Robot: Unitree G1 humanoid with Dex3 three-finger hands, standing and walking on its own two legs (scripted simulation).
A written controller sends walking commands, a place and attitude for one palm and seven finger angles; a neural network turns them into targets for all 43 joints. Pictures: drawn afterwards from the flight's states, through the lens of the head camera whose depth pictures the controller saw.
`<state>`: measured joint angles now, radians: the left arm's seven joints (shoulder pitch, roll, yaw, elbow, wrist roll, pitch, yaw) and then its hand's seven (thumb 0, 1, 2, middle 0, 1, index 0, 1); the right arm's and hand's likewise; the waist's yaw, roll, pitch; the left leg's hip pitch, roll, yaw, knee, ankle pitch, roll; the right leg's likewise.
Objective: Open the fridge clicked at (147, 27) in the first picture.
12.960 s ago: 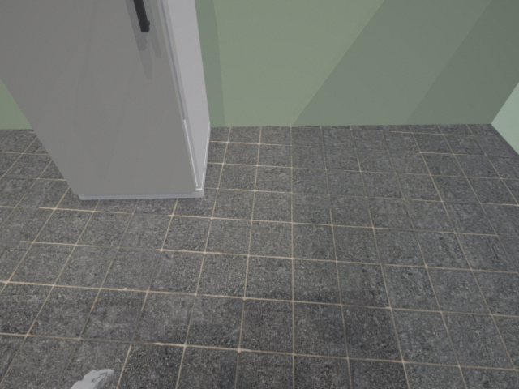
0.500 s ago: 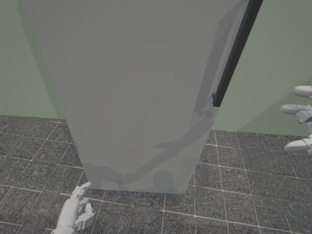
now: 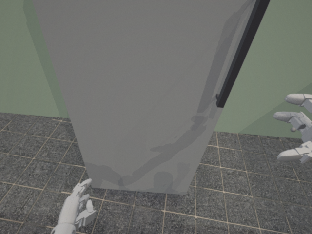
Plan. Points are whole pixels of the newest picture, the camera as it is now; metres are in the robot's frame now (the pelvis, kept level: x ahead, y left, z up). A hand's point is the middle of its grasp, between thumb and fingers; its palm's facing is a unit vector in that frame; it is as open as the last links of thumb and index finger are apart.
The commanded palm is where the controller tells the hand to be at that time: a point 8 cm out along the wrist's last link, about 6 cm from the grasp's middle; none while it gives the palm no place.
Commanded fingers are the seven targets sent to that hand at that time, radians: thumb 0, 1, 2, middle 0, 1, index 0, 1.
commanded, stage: move the hooked fingers beside the handle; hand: right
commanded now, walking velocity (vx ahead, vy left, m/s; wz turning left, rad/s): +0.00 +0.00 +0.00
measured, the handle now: (236, 58) +0.51 -0.21 +0.25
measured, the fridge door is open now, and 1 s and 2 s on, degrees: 0 0 0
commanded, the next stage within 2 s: none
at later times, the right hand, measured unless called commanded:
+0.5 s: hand (278, 110) +0.34 -0.27 +0.21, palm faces +0.10 +0.99 -0.05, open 14.0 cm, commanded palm +0.30 -0.32 +0.21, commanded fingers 0.00 0.50 -0.30 0.30 1.20 0.30 1.20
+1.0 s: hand (262, 97) +0.39 -0.25 +0.21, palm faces +0.08 +1.00 -0.03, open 14.0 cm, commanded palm +0.36 -0.31 +0.21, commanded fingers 0.00 0.50 -0.30 0.30 1.20 0.30 1.20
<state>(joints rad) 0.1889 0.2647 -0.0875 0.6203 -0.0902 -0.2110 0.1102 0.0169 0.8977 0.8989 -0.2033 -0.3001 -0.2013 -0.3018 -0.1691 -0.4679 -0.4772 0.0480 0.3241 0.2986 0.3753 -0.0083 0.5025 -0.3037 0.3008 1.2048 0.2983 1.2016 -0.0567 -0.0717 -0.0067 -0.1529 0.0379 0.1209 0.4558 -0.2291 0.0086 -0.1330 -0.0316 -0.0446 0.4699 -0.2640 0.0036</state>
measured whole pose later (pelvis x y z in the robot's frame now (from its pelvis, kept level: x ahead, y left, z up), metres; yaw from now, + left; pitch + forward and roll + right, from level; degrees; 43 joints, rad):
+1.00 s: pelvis +0.01 -0.01 +0.00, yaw +1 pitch +0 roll +0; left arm 0.23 0.27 -0.07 0.64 -0.09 -0.17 0.11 0.02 0.90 0.90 -0.20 -0.30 -0.20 -0.30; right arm -0.53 -0.48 -0.40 0.46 0.24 0.19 0.31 -0.01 0.50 -0.30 0.30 1.20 0.30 1.20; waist 0.00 -0.05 -0.01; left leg -0.21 0.04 0.10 0.44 -0.22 0.00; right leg -0.18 -0.03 -0.06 0.45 -0.26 0.00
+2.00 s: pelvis +0.02 -0.01 +0.00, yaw +2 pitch +4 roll +1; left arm 0.35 0.29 -0.03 0.66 -0.08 -0.09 0.09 0.01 0.90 0.90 -0.20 -0.30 -0.20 -0.30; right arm -0.73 -0.54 -0.41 0.80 0.18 0.06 0.30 -0.01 0.50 -0.30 0.30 1.20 0.30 1.20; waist 0.05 -0.03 -0.03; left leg -0.28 0.03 0.08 0.44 -0.21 -0.01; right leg -0.26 -0.03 -0.08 0.48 -0.28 -0.01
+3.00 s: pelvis +0.01 -0.01 +0.00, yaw +2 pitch +1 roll +0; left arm 0.29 0.27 -0.04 0.65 -0.08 -0.08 0.09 0.01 0.90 0.90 -0.20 -0.30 -0.20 -0.30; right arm -0.71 -0.43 -0.34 0.67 0.17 0.13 0.17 -0.01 0.50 -0.30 0.28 1.19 0.26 1.18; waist 0.03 -0.04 -0.03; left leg -0.25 0.03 0.08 0.43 -0.20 0.00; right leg -0.21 -0.04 -0.08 0.45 -0.26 0.00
